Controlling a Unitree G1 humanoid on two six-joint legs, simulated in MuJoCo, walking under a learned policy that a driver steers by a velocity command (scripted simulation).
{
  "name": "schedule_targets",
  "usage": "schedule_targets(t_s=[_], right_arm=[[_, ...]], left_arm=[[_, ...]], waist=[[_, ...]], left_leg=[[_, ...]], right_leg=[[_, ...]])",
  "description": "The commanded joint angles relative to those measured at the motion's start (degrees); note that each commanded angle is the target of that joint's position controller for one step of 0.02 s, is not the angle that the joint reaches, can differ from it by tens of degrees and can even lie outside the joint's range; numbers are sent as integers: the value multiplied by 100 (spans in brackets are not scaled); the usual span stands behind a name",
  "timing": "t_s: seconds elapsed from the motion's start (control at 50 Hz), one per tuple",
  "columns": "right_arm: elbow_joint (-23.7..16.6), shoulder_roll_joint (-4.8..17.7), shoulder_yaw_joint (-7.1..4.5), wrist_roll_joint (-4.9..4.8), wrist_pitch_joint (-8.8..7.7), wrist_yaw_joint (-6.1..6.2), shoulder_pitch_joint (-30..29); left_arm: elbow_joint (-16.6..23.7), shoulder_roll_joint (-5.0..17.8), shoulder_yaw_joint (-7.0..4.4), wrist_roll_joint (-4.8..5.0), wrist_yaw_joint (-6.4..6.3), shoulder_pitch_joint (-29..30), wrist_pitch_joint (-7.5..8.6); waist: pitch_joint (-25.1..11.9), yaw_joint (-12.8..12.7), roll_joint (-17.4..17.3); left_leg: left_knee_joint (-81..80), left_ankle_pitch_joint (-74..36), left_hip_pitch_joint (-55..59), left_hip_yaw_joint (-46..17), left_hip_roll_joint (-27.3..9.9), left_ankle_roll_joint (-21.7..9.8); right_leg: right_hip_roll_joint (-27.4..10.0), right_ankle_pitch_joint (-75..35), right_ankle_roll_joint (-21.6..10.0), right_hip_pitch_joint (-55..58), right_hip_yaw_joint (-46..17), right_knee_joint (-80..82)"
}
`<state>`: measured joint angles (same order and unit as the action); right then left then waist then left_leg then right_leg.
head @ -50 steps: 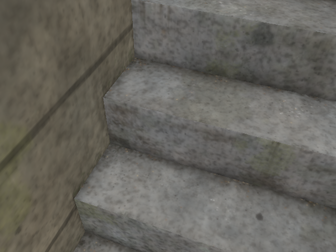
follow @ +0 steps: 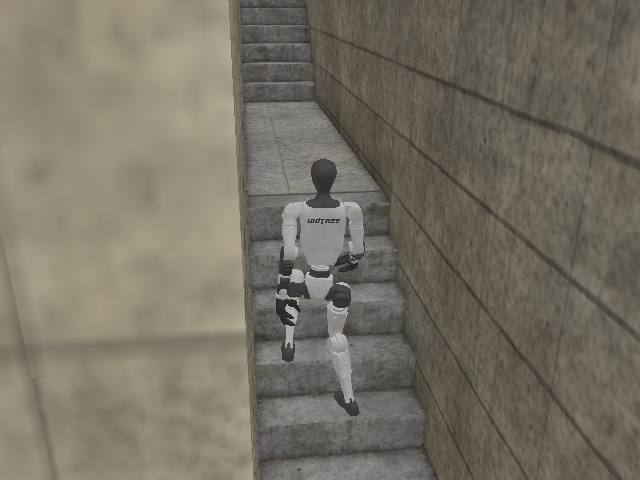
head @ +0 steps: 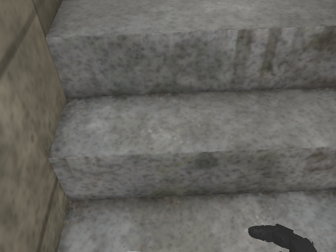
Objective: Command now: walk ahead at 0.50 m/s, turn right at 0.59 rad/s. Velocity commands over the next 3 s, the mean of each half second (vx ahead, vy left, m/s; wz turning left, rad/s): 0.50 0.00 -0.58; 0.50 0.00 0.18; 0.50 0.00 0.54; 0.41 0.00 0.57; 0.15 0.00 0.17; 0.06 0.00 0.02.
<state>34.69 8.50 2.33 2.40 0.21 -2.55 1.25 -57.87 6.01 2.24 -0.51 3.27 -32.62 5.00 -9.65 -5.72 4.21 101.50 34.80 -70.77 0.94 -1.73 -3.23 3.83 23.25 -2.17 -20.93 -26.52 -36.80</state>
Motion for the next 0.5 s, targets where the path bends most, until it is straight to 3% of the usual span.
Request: schedule_targets(t_s=[0.02, 0.04, 0.06, 0.08, 0.1, 0.12, 0.14, 0.16, 0.18, 0.2, 0.22, 0.24, 0.26, 0.28, 0.3, 0.32, 0.34, 0.36, 0.38, 0.4, 0.42, 0.44, 0.46, 0.48, 0.5], right_arm=[[-1295, 325, -102, -165, -202, -201, -1183], [-916, 1032, -436, -208, -339, -75, 136], [-311, 1319, -549, 31, -443, 17, 1852], [-133, 1715, -613, 204, -300, 101, 2780], [141, 1710, -589, 288, -337, 76, 2948], [373, 1722, -606, 97, -361, 85, 2512], [646, 1380, -578, -54, -367, 105, 2185], [812, 694, -381, -65, -312, 103, 1773], [818, 100, -169, -129, -334, 94, 1183], [936, -207, -69, -82, -413, 179, 875], [1100, -222, -44, 24, -489, 238, 878], [1299, -144, -3, 175, -585, 230, 1200], [1390, -82, 23, 283, -654, 255, 1129], [1349, 150, -33, 313, -763, 268, 1086], [1537, 318, -39, 363, -818, 255, 1313], [1688, 323, -11, 418, -801, 247, 1643], [1797, 328, 23, 500, -799, 253, 1790], [1877, 319, 65, 531, -806, 225, 1982], [1891, 273, 93, 477, -840, 200, 2266], [2029, 340, 92, 582, -839, 140, 2451], [2253, 381, 101, 635, -801, 120, 2873], [2395, 412, 118, 668, -778, 86, 3161], [2575, 305, 140, 656, -745, 91, 3400], [2737, 363, 122, 682, -696, 60, 3766], [2877, 267, 119, 776, -624, 51, 4016]], left_arm=[[770, 2221, -638, 254, 217, 880, 24], [719, 2194, -708, 178, 349, 1148, 94], [858, 1044, -428, -203, 564, 1099, 133], [884, 571, -322, -278, 652, 1276, 39], [882, 941, -409, -121, 565, 2278, 98], [890, 910, -366, -79, 520, 2413, 104], [801, 808, -304, -9, 461, 2227, 83], [729, 793, -230, -67, 443, 2189, 27], [728, 713, -178, -161, 417, 2006, -36], [801, 611, -121, -86, 332, 1972, -111], [998, 504, -55, 10, 311, 2335, -181], [1245, 620, 3, 24, 357, 2697, -250], [1317, 513, 67, 28, 335, 2833, -331], [1428, 616, 72, -7, 380, 2934, -402], [1399, 655, 69, 20, 407, 3060, -480], [1476, 511, 123, 15, 385, 3229, -505], [1540, 361, 191, -55, 368, 3258, -516], [1611, 375, 212, -47, 335, 3425, -503], [1695, 437, 235, -94, 339, 3504, -501], [1872, 492, 180, -71, 339, 3957, -472], [2040, 449, 217, -85, 347, 4153, -494], [2137, 404, 248, -112, 295, 4429, -503], [2177, 325, 280, -134, 274, 4567, -519], [2470, 405, 303, -152, 245, 5102, -540], [2584, 365, 315, -111, 247, 5369, -580]], waist=[[323, 863, 1419], [-608, 1430, 875], [-2138, 1621, -1221], [-1840, 2002, -2407], [105, 2110, -2119], [502, 1631, -2071], [722, 1145, -1655], [820, 888, -867], [790, 498, -338], [853, 353, -206], [879, 396, -434], [753, 414, -297], [828, 352, -400], [813, 385, -448], [818, 459, -744], [913, 550, -890], [1072, 476, -639], [1088, 553, -416], [958, 614, -324], [1077, 644, -440], [1024, 748, -791], [1102, 820, -837], [1160, 891, -855], [1181, 1068, -751], [1322, 1180, -818]], left_leg=[[-2028, 266, 2893, 675, 375, 333], [-3440, -507, 4146, -103, 610, 94], [-5691, -256, 6900, -3469, -454, -1264], [-7306, 641, 7909, -7381, -1951, -2230], [-7414, 1949, 6606, -6868, -1801, -1783], [-7530, 2522, 5781, -5801, -1712, -1663], [-7315, 1956, 5368, -4728, -1705, -1577], [-7115, 1420, 4971, -3883, -1590, -1372], [-7181, 900, 4588, -3135, -1511, -1079], [-7247, 473, 4408, -2573, -1417, -944], [-7479, 268, 4605, -2187, -1359, -957], [-7645, 11, 4864, -1723, -1413, -897], [-7972, -260, 4932, -1307, -1348, -781], [-8307, -347, 4808, -832, -1237, -757], [-8515, -352, 4835, -686, -1284, -798], [-8614, -735, 5176, -521, -1378, -883], [-8641, -919, 5471, -346, -1495, -855], [-8667, -987, 5832, -125, -1482, -806], [-8659, -1081, 6122, -99, -1563, -812], [-8859, -956, 6192, 101, -1502, -839], [-8946, -936, 6323, 128, -1620, -845], [-9111, -1068, 6674, 183, -1664, -856], [-9185, -1162, 7064, 302, -1700, -800], [-9434, -943, 7328, 251, -1645, -784], [-9691, -1153, 7308, 264, -1703, -864]], right_leg=[[-1588, -4679, -1672, -910, -1367, 2469], [-1131, -7979, -1441, -238, -716, 860], [150, -6730, -954, -2021, -222, -1396], [862, -2457, -383, -4194, -455, -3599], [436, -2689, -453, -5493, 193, -6268], [69, -2978, -603, -5621, 958, -7449], [-58, -2778, -831, -5444, 1329, -8327], [-70, -2547, -1017, -5439, 1197, -8668], [-254, -2031, -1040, -5246, 1237, -8708], [-366, -1777, -1036, -5257, 1242, -8293], [-426, -1479, -1074, -5620, 1330, -8274], [-663, -1642, -969, -5904, 1674, -7924], [-810, -1671, -918, -6181, 1741, -7790], [-884, -1671, -886, -5982, 2156, -7749], [-956, -1565, -852, -6130, 2240, -8403], [-847, -1098, -978, -6614, 2326, -9585], [-915, -1049, -1110, -7105, 2176, -9752], [-981, -1115, -1219, -7417, 2128, -9493], [-1119, -1292, -1191, -7619, 2184, -9303], [-1177, -1432, -1277, -7502, 2409, -9066], [-1284, -1323, -1335, -7592, 2634, -9293], [-1331, -1227, -1437, -7806, 2705, -9355], [-1441, -1224, -1509, -8031, 2782, -9050], [-1648, -1330, -1555, -8063, 2960, -8129], [-1734, -1864, -1592, -7669, 3021, -7486]])
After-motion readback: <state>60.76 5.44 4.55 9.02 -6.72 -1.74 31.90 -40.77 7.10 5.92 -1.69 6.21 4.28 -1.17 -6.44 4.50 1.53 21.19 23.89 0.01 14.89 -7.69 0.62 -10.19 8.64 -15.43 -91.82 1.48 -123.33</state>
